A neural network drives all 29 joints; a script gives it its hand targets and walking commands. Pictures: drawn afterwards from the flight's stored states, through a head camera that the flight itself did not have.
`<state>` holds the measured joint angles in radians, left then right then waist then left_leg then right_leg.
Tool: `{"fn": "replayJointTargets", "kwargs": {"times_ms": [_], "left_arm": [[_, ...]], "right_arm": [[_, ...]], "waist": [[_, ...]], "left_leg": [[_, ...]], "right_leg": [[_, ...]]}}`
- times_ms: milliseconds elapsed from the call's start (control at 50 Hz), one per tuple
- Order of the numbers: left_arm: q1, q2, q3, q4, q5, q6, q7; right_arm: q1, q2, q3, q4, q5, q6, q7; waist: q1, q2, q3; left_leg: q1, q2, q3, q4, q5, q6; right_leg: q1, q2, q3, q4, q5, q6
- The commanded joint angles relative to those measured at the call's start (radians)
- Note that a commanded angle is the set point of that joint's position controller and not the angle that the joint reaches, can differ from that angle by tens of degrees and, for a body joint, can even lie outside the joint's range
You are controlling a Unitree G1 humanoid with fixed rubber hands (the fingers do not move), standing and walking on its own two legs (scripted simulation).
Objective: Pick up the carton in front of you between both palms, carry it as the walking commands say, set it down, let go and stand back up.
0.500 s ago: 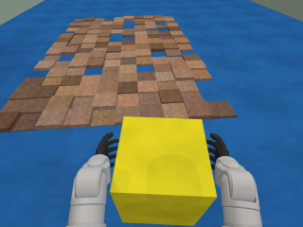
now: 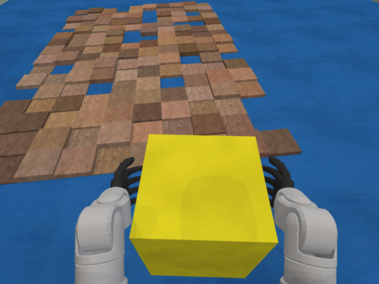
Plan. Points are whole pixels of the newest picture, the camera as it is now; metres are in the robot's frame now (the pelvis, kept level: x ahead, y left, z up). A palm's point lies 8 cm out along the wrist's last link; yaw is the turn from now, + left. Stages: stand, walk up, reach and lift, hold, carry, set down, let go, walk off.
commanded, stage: carry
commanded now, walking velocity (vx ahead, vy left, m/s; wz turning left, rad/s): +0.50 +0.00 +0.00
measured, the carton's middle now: (199, 210) +0.28 -0.01 +0.03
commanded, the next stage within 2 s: none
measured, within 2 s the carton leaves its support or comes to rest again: neither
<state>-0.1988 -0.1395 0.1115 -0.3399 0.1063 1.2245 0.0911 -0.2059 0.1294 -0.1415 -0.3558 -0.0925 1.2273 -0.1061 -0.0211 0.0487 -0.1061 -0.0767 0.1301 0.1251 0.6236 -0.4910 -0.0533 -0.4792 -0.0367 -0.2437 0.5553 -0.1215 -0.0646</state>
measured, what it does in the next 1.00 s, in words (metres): walks ahead: left foot, then right foot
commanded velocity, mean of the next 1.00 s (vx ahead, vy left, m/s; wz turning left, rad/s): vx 0.50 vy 0.00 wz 0.00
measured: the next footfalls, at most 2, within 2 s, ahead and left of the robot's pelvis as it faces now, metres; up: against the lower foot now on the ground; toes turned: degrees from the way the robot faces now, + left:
left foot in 0.44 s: +0.46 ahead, +0.09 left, +0.00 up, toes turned +11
right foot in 0.92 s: +0.78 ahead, -0.11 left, +0.00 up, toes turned -10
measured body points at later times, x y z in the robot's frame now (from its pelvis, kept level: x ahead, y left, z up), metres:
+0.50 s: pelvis +0.33 +0.01 +0.00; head +0.33 +0.02 +0.45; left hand +0.61 +0.15 +0.07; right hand +0.60 -0.15 +0.08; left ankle +0.42 +0.08 -0.72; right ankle +0.11 -0.08 -0.67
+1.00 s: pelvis +0.64 -0.04 -0.01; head +0.68 -0.05 +0.44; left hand +1.02 +0.12 +0.16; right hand +1.03 -0.19 +0.15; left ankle +0.46 +0.08 -0.64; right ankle +0.74 -0.10 -0.72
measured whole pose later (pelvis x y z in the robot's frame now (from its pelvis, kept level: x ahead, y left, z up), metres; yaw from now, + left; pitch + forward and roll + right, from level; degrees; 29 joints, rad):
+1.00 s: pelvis +0.64 -0.04 -0.01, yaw +0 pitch +3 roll +0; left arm -0.76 0.00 0.19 -0.07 0.04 1.34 0.15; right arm -0.75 -0.05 -0.21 -0.08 -0.03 1.34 -0.14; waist 0.04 0.03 0.01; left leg -0.24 0.05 0.05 1.10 -0.49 0.03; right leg -0.51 -0.02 -0.20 0.66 -0.20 -0.11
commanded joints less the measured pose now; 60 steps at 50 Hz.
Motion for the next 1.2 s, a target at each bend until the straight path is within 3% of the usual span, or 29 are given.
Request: {"fn": "replayJointTargets", "kwargs": {"times_ms": [0, 20, 60, 100, 140, 240, 340, 400, 420, 440, 460, 480, 500, 520, 540, 580, 680, 740, 800, 860, 880, 900, 920, 940, 960, 1000, 1020, 1080, 1180], "left_arm": [[-0.423, -0.835, -0.653, -0.011, -0.366, 0.014, -0.235], [-0.432, -0.871, -0.663, -0.027, -0.374, 0.01, -0.237], [-0.482, -0.934, -0.695, -0.071, -0.397, -0.007, -0.245], [-0.492, -0.964, -0.719, -0.101, -0.414, -0.022, -0.253], [-0.483, -0.953, -0.735, -0.127, -0.433, -0.028, -0.261], [-0.42, -0.887, -0.735, -0.126, -0.44, -0.021, -0.28], [-0.378, -0.856, -0.711, -0.089, -0.407, -0.007, -0.281], [-0.387, -0.846, -0.71, -0.085, -0.401, -0.004, -0.277], [-0.401, -0.84, -0.714, -0.097, -0.401, -0.005, -0.275], [-0.443, -0.827, -0.717, -0.12, -0.403, -0.002, -0.274], [-0.47, -0.84, -0.731, -0.159, -0.412, 0.002, -0.271], [-0.487, -0.847, -0.731, -0.153, -0.414, -0.001, -0.269], [-0.497, -0.866, -0.736, -0.16, -0.419, -0.007, -0.266], [-0.498, -0.886, -0.737, -0.17, -0.42, -0.014, -0.263], [-0.49, -0.899, -0.735, -0.172, -0.418, -0.018, -0.258], [-0.466, -0.899, -0.73, -0.172, -0.407, -0.023, -0.247], [-0.491, -0.827, -0.724, -0.164, -0.38, -0.012, -0.216], [-0.623, -0.743, -0.725, -0.157, -0.395, 0.014, -0.203], [-0.812, -0.665, -0.704, -0.093, -0.424, 0.049, -0.194], [-0.964, -0.605, -0.634, 0.015, -0.448, 0.086, -0.181], [-1.007, -0.592, -0.602, 0.068, -0.452, 0.096, -0.177], [-1.049, -0.583, -0.565, 0.127, -0.457, 0.104, -0.174], [-1.102, -0.565, -0.524, 0.183, -0.458, 0.108, -0.17], [-1.158, -0.573, -0.498, 0.215, -0.467, 0.111, -0.169], [-1.232, -0.624, -0.493, 0.232, -0.495, 0.117, -0.171], [-1.373, -0.726, -0.494, 0.223, -0.547, 0.116, -0.179], [-1.437, -0.776, -0.488, 0.221, -0.565, 0.114, -0.182], [-1.525, -0.862, -0.437, 0.251, -0.563, 0.11, -0.187], [-1.535, -0.91, -0.4, 0.299, -0.51, 0.101, -0.192]], "right_arm": [[-0.488, 0.845, 0.748, -0.028, 0.424, 0.039, 0.278], [-0.495, 0.871, 0.747, -0.024, 0.43, 0.032, 0.282], [-0.5, 0.92, 0.75, -0.039, 0.425, 0.01, 0.283], [-0.476, 0.956, 0.761, -0.048, 0.407, -0.01, 0.275], [-0.427, 0.97, 0.76, -0.043, 0.384, -0.029, 0.262], [-0.344, 0.933, 0.751, -0.038, 0.338, -0.037, 0.237], [-0.344, 0.905, 0.751, -0.036, 0.352, -0.015, 0.252], [-0.355, 0.902, 0.749, -0.022, 0.368, -0.009, 0.264], [-0.36, 0.899, 0.745, -0.024, 0.372, -0.011, 0.268], [-0.367, 0.891, 0.74, -0.031, 0.373, -0.012, 0.271], [-0.387, 0.894, 0.736, -0.017, 0.378, -0.021, 0.273], [-0.393, 0.92, 0.747, -0.037, 0.397, -0.023, 0.274], [-0.42, 0.939, 0.756, -0.068, 0.408, -0.026, 0.273], [-0.442, 0.951, 0.76, -0.09, 0.417, -0.028, 0.271], [-0.459, 0.957, 0.77, -0.113, 0.426, -0.029, 0.269], [-0.462, 0.945, 0.777, -0.136, 0.434, -0.027, 0.266], [-0.49, 0.839, 0.768, -0.142, 0.44, -0.003, 0.271], [-0.589, 0.739, 0.743, -0.118, 0.437, 0.016, 0.26], [-0.75, 0.649, 0.701, -0.043, 0.432, 0.044, 0.237], [-0.931, 0.619, 0.659, 0.054, 0.454, 0.081, 0.211], [-0.994, 0.616, 0.644, 0.095, 0.462, 0.092, 0.201], [-1.06, 0.611, 0.625, 0.136, 0.468, 0.103, 0.193], [-1.139, 0.621, 0.603, 0.178, 0.476, 0.113, 0.186], [-1.186, 0.658, 0.582, 0.202, 0.482, 0.122, 0.181], [-1.262, 0.671, 0.56, 0.23, 0.477, 0.123, 0.174], [-1.36, 0.752, 0.532, 0.273, 0.489, 0.125, 0.166], [-1.389, 0.786, 0.508, 0.295, 0.49, 0.123, 0.162], [-1.435, 0.869, 0.455, 0.365, 0.47, 0.117, 0.153], [-1.429, 0.93, 0.416, 0.44, 0.412, 0.097, 0.147]], "waist": [[0.046, -0.305, -0.266], [0.042, -0.239, -0.257], [0.035, -0.093, -0.265], [0.034, -0.119, -0.278], [0.037, -0.14, -0.274], [0.039, -0.172, -0.189], [0.043, -0.194, -0.084], [0.018, -0.199, -0.149], [0.002, -0.156, -0.209], [-0.023, -0.024, -0.267], [-0.011, 0.239, -0.327], [-0.008, 0.207, -0.312], [-0.01, 0.147, -0.309], [-0.008, 0.029, -0.308], [-0.003, -0.022, -0.289], [0.003, 0.013, -0.298], [0.001, 0.074, -0.222], [-0.007, 0.092, -0.152], [-0.03, 0.12, -0.115], [0.014, 0.121, -0.141], [0.058, 0.084, -0.194], [0.098, -0.005, -0.273], [0.115, -0.195, -0.319], [0.113, -0.444, -0.38], [0.091, -0.355, -0.389], [0.083, -0.156, -0.369], [0.076, -0.121, -0.377], [0.076, -0.151, -0.418], [0.098, -0.165, -0.412]], "left_leg": [[-0.631, -0.094, -0.072, 0.593, -0.004, 0.033], [-0.646, -0.046, -0.107, 0.636, 0.019, 0.059], [-0.633, 0.011, -0.123, 0.561, 0.137, 0.08], [-0.569, 0.003, -0.091, 0.44, 0.196, 0.075], [-0.565, -0.02, -0.054, 0.342, 0.214, 0.064], [-0.594, -0.058, 0.028, 0.079, 0.343, 0.054], [-0.494, -0.095, 0.105, -0.099, 0.456, 0.081], [-0.204, -0.161, 0.183, -0.169, 0.427, 0.097], [-0.005, -0.148, 0.162, -0.165, 0.367, 0.103], [0.162, 0.046, -0.134, -0.243, 0.203, 0.144], [0.383, 0.291, -0.603, -0.35, 0.139, 0.297], [0.37, 0.305, -0.638, -0.402, 0.284, 0.318], [0.335, 0.269, -0.519, -0.371, 0.415, 0.302], [0.291, 0.25, -0.423, -0.354, 0.495, 0.268], [0.226, 0.232, -0.348, -0.362, 0.549, 0.238], [0.184, 0.198, -0.241, -0.39, 0.525, 0.2], [0.192, 0.142, -0.088, -0.415, 0.573, 0.204], [0.172, 0.104, -0.022, -0.401, 0.624, 0.196], [0.141, 0.09, 0.006, -0.369, 0.652, 0.189], [0.125, 0.091, 0.042, -0.227, 0.738, 0.158], [0.078, 0.055, 0.087, -0.071, 0.783, 0.132], [-0.018, 0.013, 0.099, 0.143, 0.697, 0.112], [-0.2, -0.064, 0.09, 0.414, 0.447, 0.084], [-0.504, -0.212, -0.023, 0.657, -0.006, 0.064], [-0.584, -0.154, -0.134, 0.795, -0.012, 0.102], [-0.638, -0.098, -0.157, 0.78, 0.08, 0.131], [-0.637, -0.075, -0.158, 0.719, 0.122, 0.131], [-0.637, -0.069, -0.129, 0.613, 0.151, 0.115], [-0.775, -0.08, -0.071, 0.435, 0.196, 0.099]], "right_leg": [[0.711, -0.422, 0.779, -0.353, -0.227, -0.172], [0.67, -0.39, 0.695, -0.328, -0.092, -0.164], [0.61, -0.343, 0.53, -0.322, 0.029, -0.119], [0.575, -0.302, 0.392, -0.342, 0.119, -0.08], [0.593, -0.273, 0.32, -0.348, 0.168, -0.079], [0.628, -0.22, 0.19, -0.346, 0.299, -0.071], [0.608, -0.192, 0.106, -0.322, 0.428, -0.044], [0.55, -0.161, 0.01, -0.082, 0.621, 0.001], [0.438, -0.134, -0.004, 0.079, 0.538, 0.024], [0.264, -0.089, 0.006, 0.316, 0.251, 0.056], [-0.065, 0.05, 0.068, 0.609, -0.195, 0.089], [-0.173, 0.032, 0.195, 0.75, -0.339, 0.06], [-0.191, -0.012, 0.237, 0.794, -0.315, 0.034], [-0.187, -0.054, 0.247, 0.745, -0.257, 0.021], [-0.164, -0.081, 0.247, 0.673, -0.21, 0.018], [-0.116, -0.081, 0.221, 0.548, -0.164, 0.028], [-0.167, -0.058, 0.13, 0.275, -0.079, 0.061], [-0.156, -0.036, 0.079, 0.121, -0.003, 0.054], [-0.101, -0.006, 0.045, 0.053, 0.061, 0.019], [0.047, 0.015, 0.035, 0.01, 0.036, -0.02], [0.218, 0.062, -0.006, -0.027, 0.004, -0.019], [0.415, 0.052, 0.02, -0.027, -0.068, -0.01], [0.544, -0.167, 0.385, -0.119, -0.187, -0.042], [0.726, -0.334, 0.816, -0.264, -0.204, -0.185], [0.741, -0.342, 0.768, -0.245, -0.137, -0.197], [0.669, -0.281, 0.586, -0.159, 0.111, -0.154], [0.643, -0.263, 0.512, -0.153, 0.185, -0.14], [0.659, -0.239, 0.409, -0.152, 0.298, -0.135], [0.776, -0.213, 0.327, -0.115, 0.503, -0.152]]}}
